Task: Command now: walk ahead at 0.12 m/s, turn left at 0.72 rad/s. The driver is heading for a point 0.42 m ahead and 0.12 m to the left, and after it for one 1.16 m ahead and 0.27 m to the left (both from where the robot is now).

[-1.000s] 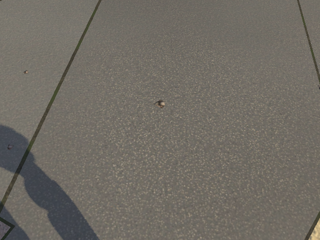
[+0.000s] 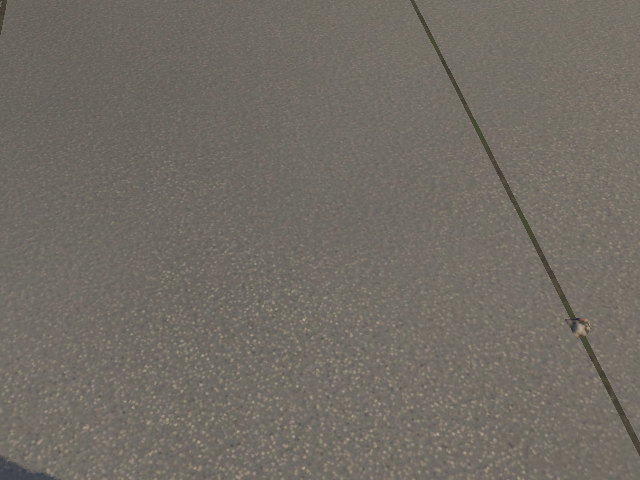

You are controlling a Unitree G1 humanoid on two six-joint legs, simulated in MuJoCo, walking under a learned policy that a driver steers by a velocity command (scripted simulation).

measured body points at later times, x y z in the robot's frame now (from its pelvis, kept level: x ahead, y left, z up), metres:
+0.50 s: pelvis +0.15 +0.07 +0.01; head +0.16 +0.10 +0.46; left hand +0.22 +0.39 -0.09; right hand +0.31 -0.19 -0.08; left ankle +0.08 +0.14 -0.74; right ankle +0.29 -0.06 -0.69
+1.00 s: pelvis +0.46 +0.18 -0.01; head +0.51 +0.19 +0.44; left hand +0.23 +0.36 -0.12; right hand +0.80 +0.14 -0.05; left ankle +0.54 +0.36 -0.72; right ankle +0.33 +0.00 -0.74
